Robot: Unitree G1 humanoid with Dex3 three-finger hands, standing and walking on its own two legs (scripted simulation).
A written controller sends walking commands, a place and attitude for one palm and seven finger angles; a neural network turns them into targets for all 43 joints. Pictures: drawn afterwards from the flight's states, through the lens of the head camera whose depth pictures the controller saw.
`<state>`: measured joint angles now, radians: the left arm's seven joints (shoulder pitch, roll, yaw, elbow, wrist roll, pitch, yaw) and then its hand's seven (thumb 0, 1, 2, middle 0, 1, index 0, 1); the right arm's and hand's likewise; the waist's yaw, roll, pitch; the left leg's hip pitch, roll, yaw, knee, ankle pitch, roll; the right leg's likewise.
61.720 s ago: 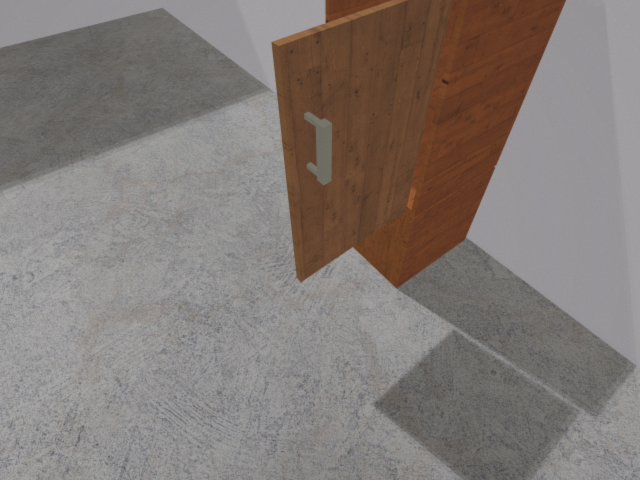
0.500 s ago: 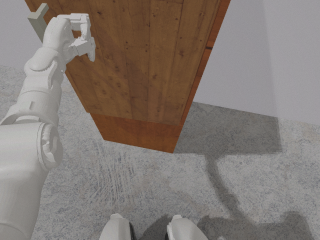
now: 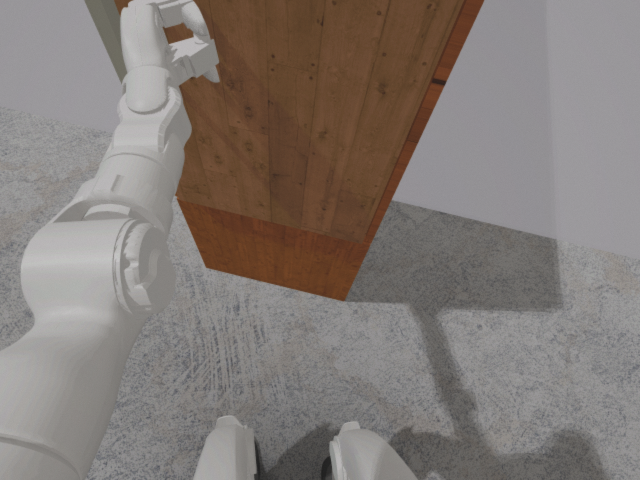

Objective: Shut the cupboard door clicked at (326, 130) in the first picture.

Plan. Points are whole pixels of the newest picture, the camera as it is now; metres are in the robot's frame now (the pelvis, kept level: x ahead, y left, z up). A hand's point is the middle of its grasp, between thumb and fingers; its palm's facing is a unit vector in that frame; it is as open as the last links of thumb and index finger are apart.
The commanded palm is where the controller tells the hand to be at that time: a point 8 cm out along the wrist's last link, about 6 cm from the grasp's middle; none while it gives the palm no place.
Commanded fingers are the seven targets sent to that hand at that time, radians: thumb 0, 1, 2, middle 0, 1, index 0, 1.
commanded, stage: pull the fist back off the door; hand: left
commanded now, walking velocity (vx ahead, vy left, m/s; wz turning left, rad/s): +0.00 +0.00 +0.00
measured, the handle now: (122, 28) +0.62 +0.16 +0.14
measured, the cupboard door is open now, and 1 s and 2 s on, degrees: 0 0 0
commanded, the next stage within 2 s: draw the hand back to the body in 0.70 s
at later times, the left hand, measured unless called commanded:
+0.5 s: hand (214, 79) +0.53 +0.06 +0.15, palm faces +0.09 -1.00 +0.01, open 3.1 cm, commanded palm +0.49 +0.10 +0.15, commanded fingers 0.00 0.90 0.90 -1.30 -1.50 -1.30 -1.50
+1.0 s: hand (202, 101) +0.48 +0.07 +0.17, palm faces +0.10 -1.00 -0.01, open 3.1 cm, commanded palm +0.43 +0.13 +0.17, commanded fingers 0.00 0.90 0.90 -1.30 -1.50 -1.30 -1.50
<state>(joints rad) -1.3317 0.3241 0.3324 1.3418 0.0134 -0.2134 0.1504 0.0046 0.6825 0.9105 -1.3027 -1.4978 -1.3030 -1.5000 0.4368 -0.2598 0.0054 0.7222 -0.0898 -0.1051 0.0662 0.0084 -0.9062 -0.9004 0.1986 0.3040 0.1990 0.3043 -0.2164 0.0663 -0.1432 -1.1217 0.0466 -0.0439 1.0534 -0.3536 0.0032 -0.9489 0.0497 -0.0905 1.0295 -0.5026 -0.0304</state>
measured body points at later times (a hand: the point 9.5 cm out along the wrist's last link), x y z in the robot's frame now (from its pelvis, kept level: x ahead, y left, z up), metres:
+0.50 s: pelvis +0.02 +0.00 +0.03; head +0.11 -0.01 +0.48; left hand +0.52 +0.11 +0.15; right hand -0.02 -0.25 -0.09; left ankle +0.07 +0.12 -0.66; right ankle -0.01 -0.11 -0.66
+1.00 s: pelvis +0.03 -0.02 +0.05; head +0.07 -0.04 +0.49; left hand +0.47 +0.12 +0.17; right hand +0.11 -0.26 -0.08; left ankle +0.07 +0.12 -0.66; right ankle -0.01 -0.11 -0.66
